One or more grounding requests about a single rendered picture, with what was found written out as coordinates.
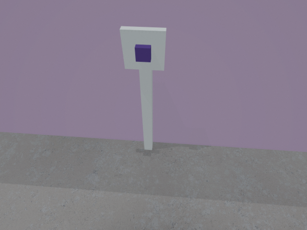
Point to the button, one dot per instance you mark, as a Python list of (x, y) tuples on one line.
[(143, 53)]

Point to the panel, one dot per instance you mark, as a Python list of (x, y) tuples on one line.
[(156, 37)]

